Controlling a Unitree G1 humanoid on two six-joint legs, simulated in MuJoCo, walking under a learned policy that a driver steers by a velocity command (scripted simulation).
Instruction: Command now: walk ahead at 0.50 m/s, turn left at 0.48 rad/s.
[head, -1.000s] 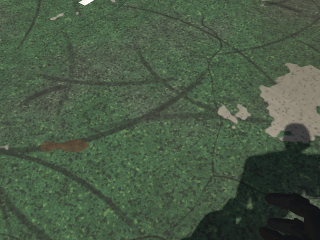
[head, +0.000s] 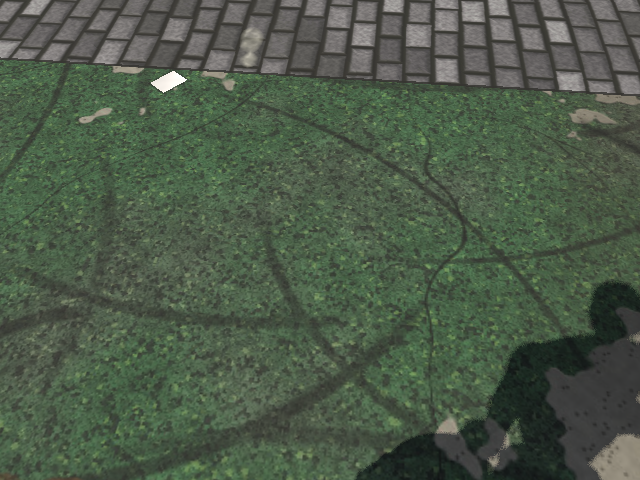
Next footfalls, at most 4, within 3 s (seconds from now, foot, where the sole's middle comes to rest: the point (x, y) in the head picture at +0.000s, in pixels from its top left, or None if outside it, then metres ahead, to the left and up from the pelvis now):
0.08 left None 0.22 0.11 -0.77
0.56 right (373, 456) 0.53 -0.04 -0.77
0.96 left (261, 471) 0.48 0.19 -0.77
1.34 right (395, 467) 0.51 -0.08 -0.77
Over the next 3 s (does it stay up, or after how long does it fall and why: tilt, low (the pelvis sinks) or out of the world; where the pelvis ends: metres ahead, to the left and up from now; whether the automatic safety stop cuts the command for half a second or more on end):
stays up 0.77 0.02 -0.01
